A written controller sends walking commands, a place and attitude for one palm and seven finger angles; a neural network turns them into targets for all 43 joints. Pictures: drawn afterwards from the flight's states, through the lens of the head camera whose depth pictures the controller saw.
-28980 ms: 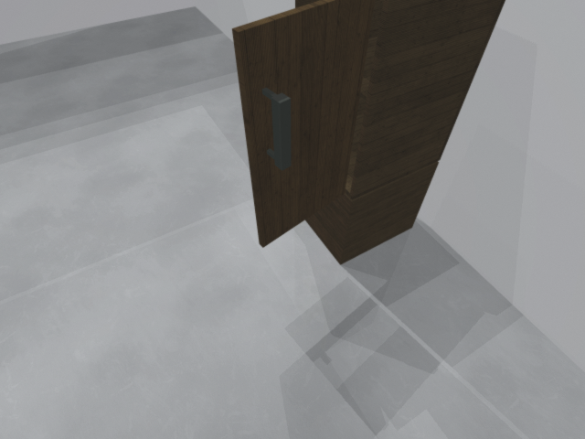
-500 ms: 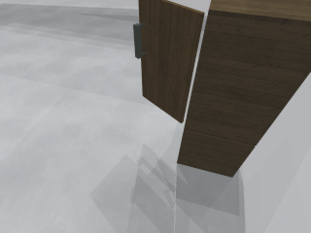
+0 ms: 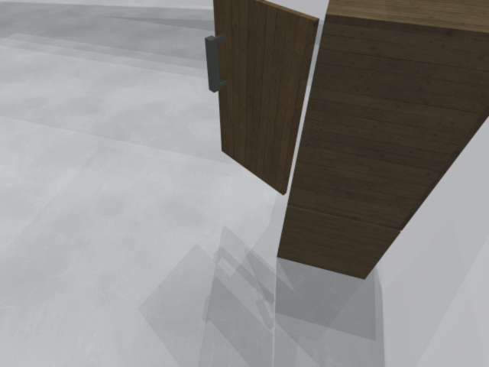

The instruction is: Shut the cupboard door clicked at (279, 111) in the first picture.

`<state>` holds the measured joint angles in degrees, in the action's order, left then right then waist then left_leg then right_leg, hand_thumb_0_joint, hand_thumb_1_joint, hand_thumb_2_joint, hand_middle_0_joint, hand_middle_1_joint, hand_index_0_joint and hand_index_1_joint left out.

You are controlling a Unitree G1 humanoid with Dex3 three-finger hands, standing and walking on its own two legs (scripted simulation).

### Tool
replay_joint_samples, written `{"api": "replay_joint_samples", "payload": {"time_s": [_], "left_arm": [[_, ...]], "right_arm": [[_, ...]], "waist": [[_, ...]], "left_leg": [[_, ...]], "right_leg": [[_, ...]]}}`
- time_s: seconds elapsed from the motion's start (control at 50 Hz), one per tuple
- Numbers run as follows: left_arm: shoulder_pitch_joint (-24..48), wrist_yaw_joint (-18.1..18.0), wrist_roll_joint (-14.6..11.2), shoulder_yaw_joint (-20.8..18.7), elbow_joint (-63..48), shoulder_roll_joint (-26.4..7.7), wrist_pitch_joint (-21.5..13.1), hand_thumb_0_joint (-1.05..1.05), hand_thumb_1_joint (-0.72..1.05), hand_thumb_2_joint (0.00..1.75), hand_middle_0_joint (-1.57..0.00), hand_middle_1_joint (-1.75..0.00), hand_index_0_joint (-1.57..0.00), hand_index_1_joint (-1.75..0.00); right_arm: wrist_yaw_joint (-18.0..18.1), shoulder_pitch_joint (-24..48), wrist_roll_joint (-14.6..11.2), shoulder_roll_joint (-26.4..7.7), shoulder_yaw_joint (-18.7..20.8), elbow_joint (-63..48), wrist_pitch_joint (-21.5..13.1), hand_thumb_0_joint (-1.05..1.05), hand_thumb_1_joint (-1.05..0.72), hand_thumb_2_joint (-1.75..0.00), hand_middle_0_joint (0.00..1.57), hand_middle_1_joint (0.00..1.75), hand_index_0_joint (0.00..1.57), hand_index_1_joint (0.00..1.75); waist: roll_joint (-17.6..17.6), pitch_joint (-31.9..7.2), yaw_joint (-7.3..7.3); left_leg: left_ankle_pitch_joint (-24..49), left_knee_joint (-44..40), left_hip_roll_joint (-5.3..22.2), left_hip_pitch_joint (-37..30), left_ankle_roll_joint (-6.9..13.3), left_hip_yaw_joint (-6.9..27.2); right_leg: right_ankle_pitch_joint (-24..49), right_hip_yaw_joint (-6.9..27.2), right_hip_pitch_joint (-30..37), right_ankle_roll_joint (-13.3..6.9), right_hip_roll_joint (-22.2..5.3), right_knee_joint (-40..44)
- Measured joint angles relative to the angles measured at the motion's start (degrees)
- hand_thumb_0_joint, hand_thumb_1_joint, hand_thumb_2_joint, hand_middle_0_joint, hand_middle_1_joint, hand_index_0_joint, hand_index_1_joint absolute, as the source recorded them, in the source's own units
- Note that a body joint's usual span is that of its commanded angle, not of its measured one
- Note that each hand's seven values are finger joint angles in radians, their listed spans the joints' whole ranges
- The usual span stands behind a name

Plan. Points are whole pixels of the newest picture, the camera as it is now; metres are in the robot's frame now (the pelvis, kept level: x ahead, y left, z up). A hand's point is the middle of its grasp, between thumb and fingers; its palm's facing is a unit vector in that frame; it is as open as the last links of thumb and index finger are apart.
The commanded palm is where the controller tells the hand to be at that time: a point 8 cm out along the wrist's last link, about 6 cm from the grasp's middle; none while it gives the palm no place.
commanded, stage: walk to a spot facing it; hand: left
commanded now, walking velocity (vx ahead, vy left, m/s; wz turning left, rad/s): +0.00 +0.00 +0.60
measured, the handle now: (218, 63) +0.92 +0.13 +0.05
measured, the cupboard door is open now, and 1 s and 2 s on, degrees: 61 61 61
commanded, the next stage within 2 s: none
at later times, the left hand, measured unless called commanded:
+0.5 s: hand out of the picture +0.02 +0.24 -0.18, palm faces +0.26 -0.93 -0.26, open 7.4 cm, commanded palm none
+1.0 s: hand out of the picture -0.06 +0.21 -0.20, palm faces +0.59 -0.77 -0.25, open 7.4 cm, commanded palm none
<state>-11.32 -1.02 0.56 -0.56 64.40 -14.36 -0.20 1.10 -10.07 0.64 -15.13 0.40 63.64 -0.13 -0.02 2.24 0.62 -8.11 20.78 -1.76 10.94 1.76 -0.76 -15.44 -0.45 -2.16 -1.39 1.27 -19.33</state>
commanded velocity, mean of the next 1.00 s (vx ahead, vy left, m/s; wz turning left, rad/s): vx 0.02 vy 0.00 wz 0.60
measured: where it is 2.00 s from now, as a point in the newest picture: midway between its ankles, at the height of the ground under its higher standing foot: outside the picture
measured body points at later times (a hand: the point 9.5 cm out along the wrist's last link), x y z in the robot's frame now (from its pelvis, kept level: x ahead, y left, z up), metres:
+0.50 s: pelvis +0.00 +0.02 -0.01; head +0.05 +0.04 +0.43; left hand +0.01 +0.29 -0.16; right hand +0.09 -0.21 -0.16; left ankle +0.03 +0.12 -0.75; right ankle +0.00 -0.13 -0.69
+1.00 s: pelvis +0.01 +0.00 -0.03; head +0.04 +0.05 +0.42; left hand -0.09 +0.25 -0.18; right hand +0.25 -0.17 -0.15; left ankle -0.06 +0.10 -0.75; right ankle +0.06 -0.14 -0.72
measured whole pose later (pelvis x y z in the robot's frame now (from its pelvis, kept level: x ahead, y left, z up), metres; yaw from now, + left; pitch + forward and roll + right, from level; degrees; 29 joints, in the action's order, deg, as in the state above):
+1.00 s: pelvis +0.01 +0.00 -0.03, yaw +38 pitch +1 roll +1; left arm -11.4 -1.2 1.3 -3.4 50.1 -14.6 3.1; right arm -1.4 -9.0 1.5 -14.5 3.8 49.9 2.1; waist 3.7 6.7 0.9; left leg -19.1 38.4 -0.3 20.0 0.2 -0.9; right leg -31.6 -4.8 -21.3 4.0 -8.0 -52.5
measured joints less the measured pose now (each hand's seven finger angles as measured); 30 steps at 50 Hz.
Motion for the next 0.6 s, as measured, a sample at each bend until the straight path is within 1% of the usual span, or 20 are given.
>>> {"api": "replay_joint_samples", "payload": {"time_s": [0.08,0.16,0.18,0.22,0.24,0.26,0.28,0.3,0.32,0.34,0.38,0.42,0.44,0.48,0.52,0.6], "left_arm": [[0.9,-0.5,-0.1,-0.3,-1.1,0.1,0.5,0.00,0.91,0.90,-0.20,-0.30,-0.20,-0.30],[1.2,-0.9,0.0,-1.0,-3.4,0.9,1.1,0.00,0.91,0.90,-0.20,-0.30,-0.20,-0.30],[1.1,-0.9,0.1,-1.2,-4.1,1.1,1.2,0.00,0.91,0.90,-0.20,-0.30,-0.20,-0.30],[0.7,-1.0,0.4,-1.5,-5.3,1.4,1.4,0.00,0.91,0.90,-0.20,-0.30,-0.20,-0.30],[0.5,-1.1,0.6,-1.7,-5.8,1.5,1.5,0.00,0.91,0.90,-0.20,-0.30,-0.20,-0.30],[0.3,-1.1,0.7,-1.9,-6.2,1.5,1.5,0.00,0.91,0.90,-0.20,-0.30,-0.20,-0.30],[0.1,-1.0,0.8,-2.0,-6.5,1.5,1.6,0.00,0.91,0.90,-0.20,-0.30,-0.20,-0.30],[-0.2,-0.9,0.7,-2.1,-6.9,1.4,1.7,0.00,0.91,0.90,-0.20,-0.30,-0.20,-0.30],[-0.6,-0.8,0.5,-2.2,-7.3,1.5,1.9,0.00,0.91,0.90,-0.20,-0.30,-0.20,-0.30],[-0.5,-0.7,0.2,-2.2,-7.6,1.5,2.2,0.00,0.91,0.90,-0.20,-0.30,-0.20,-0.30],[-0.2,-0.8,0.2,-2.4,-8.2,1.4,3.3,0.00,0.91,0.90,-0.20,-0.30,-0.20,-0.30],[0.5,-0.7,0.3,-2.7,-8.6,1.4,3.9,0.00,0.91,0.90,-0.20,-0.30,-0.20,-0.30],[0.9,-0.6,0.3,-2.8,-9.0,1.4,4.0,0.01,0.91,0.90,-0.20,-0.30,-0.20,-0.30],[1.7,-0.4,0.4,-3.0,-10.1,1.5,3.8,0.01,0.91,0.90,-0.20,-0.30,-0.20,-0.30],[2.4,-0.3,0.4,-3.0,-11.4,1.4,3.4,0.01,0.91,0.90,-0.20,-0.30,-0.20,-0.30],[3.6,-0.2,0.4,-3.1,-13.7,1.2,2.9,0.01,0.91,0.90,-0.20,-0.30,-0.20,-0.30]], "right_arm": [[0.0,0.0,0.1,0.3,0.2,-0.9,0.5,0.00,-0.91,-0.90,0.20,0.30,0.20,0.30],[-0.3,-1.0,0.2,1.3,0.6,-2.2,1.7,0.00,-0.91,-0.90,0.20,0.30,0.20,0.30],[-0.5,-1.3,0.2,1.6,0.8,-2.6,2.1,0.00,-0.91,-0.90,0.20,0.30,0.20,0.30],[-0.7,-2.1,0.3,2.4,1.3,-3.3,2.9,0.00,-0.91,-0.90,0.20,0.30,0.20,0.30],[-0.9,-2.4,0.3,2.8,1.5,-3.7,3.3,0.00,-0.91,-0.90,0.20,0.30,0.20,0.30],[-1.1,-2.7,0.2,3.3,1.6,-4.1,3.6,0.00,-0.91,-0.90,0.20,0.30,0.20,0.30],[-1.3,-2.9,0.2,3.7,1.7,-4.6,3.8,0.00,-0.91,-0.90,0.20,0.30,0.20,0.30],[-1.5,-3.2,0.3,3.9,1.7,-5.2,3.7,0.00,-0.91,-0.90,0.20,0.30,0.20,0.30],[-1.7,-3.6,0.5,3.8,1.7,-6.0,3.4,0.00,-0.91,-0.90,0.20,0.30,0.20,0.30],[-1.7,-3.5,0.8,3.8,1.9,-6.5,3.1,0.00,-0.91,-0.90,0.20,0.30,0.20,0.30],[-1.5,-3.1,1.1,4.1,1.9,-7.2,2.6,0.00,-0.91,-0.90,0.20,0.30,0.20,0.30],[-1.2,-3.1,1.3,4.2,1.9,-8.0,2.4,0.00,-0.91,-0.90,0.20,0.30,0.20,0.30],[-1.0,-3.1,1.3,4.2,1.8,-8.2,2.3,0.00,-0.91,-0.90,0.20,0.30,0.20,0.30],[-0.9,-3.2,1.4,4.0,1.8,-8.6,2.1,0.00,-0.91,-0.90,0.20,0.30,0.20,0.30],[-0.8,-3.2,1.4,3.7,1.9,-8.8,2.2,0.00,-0.90,-0.90,0.20,0.30,0.20,0.30],[-1.0,-3.2,1.4,3.0,2.6,-9.3,3.0,0.00,-0.90,-0.90,0.21,0.30,0.20,0.30]], "waist": [[0.0,0.1,0.52],[-0.4,0.8,0.68],[-0.5,1.2,0.72],[-0.3,2.1,0.85],[0.1,2.5,0.87],[0.7,3.0,0.93],[1.4,3.5,1.05],[1.9,3.9,1.20],[2.0,4.0,1.29],[2.3,4.5,1.22],[2.6,5.1,1.09],[2.0,5.2,1.25],[1.5,5.1,1.35],[0.4,5.1,1.41],[-0.5,4.8,1.45],[-2.1,4.0,1.73]], "left_leg": [[-0.7,1.8,-0.4,1.4,-0.1,1.0],[-2.8,7.3,-1.1,4.7,-0.4,2.9],[-4.2,10.5,-0.8,6.0,-0.9,2.5],[-10.7,18.8,0.0,8.5,-1.8,1.1],[-13.7,21.9,0.5,9.3,-2.1,0.2],[-15.3,23.1,1.1,9.5,-2.3,-0.7],[-15.0,22.3,1.6,9.1,-2.5,-1.5],[-12.2,19.8,2.0,8.4,-2.5,-2.2],[-6.8,17.5,2.1,8.1,-1.5,-2.0],[-6.2,18.4,1.3,8.8,-0.4,-2.1],[-8.3,19.0,0.1,9.6,1.0,-2.0],[-8.0,17.0,-0.6,9.8,1.3,-1.0],[-6.9,15.5,-0.7,9.8,1.0,-0.2],[-4.7,12.6,-0.9,9.6,0.9,1.5],[-3.0,10.4,-0.9,9.6,0.7,3.3],[-1.0,8.5,-0.9,10.2,-0.5,7.3]], "right_leg": [[-1.2,-1.1,-1.0,0.0,-0.3,-1.8],[-3.7,-3.5,-2.6,-0.2,-0.6,-5.6],[-4.4,-4.2,-2.8,-0.3,-0.6,-6.7],[-6.1,-5.9,-2.7,-0.3,-1.0,-8.8],[-7.0,-6.7,-2.6,-0.2,-1.5,-9.9],[-7.9,-7.4,-2.6,0.0,-2.2,-11.1],[-9.0,-8.1,-2.7,0.4,-3.0,-12.7],[-10.3,-8.8,-3.3,0.9,-4.0,-14.8],[-11.6,-9.4,-4.8,1.4,-4.9,-18.2],[-12.9,-8.8,-7.2,2.1,-5.7,-23.3],[-17.1,-4.9,-12.5,2.6,-5.2,-33.6],[-16.3,-2.3,-17.0,2.9,-4.3,-39.5],[-15.2,-1.5,-18.6,3.0,-4.0,-40.4],[-13.6,-0.4,-20.7,3.4,-3.5,-39.1],[-12.6,0.2,-21.6,3.7,-3.2,-36.0],[-10.4,0.7,-19.9,3.8,-2.2,-26.7]]}}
